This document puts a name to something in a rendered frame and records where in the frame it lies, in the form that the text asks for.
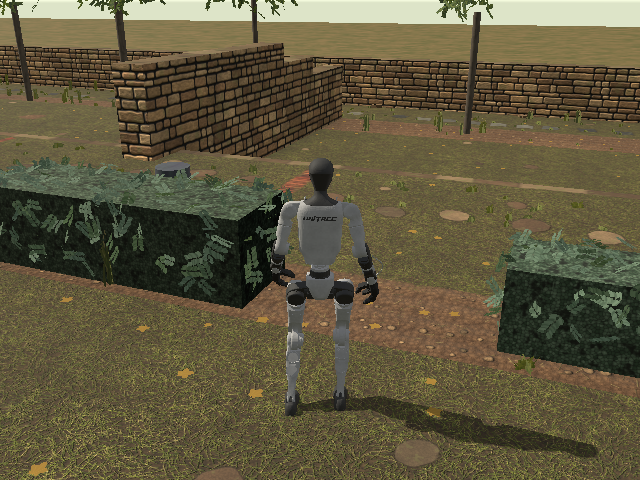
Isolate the robot right forearm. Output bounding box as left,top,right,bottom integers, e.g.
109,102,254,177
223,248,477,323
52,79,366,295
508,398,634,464
358,243,377,285

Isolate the robot torso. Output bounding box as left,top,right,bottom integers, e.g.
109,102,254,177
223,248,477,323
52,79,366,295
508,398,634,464
297,196,344,300

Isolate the robot left hand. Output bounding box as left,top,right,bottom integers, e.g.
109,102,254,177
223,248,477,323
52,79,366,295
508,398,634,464
272,268,295,287

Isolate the robot head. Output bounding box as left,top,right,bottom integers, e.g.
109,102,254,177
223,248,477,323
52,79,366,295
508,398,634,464
303,158,338,206

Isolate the robot left forearm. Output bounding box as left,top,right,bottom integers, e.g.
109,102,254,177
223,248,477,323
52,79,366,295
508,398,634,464
270,240,285,274

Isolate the left robot upper arm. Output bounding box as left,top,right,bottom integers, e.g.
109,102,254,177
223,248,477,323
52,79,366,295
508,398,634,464
274,201,300,255

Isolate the robot right hand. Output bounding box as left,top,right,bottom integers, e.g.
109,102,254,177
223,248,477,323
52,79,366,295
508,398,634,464
355,281,379,304

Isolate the right robot upper arm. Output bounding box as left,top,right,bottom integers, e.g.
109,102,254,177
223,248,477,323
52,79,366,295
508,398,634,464
341,202,368,258

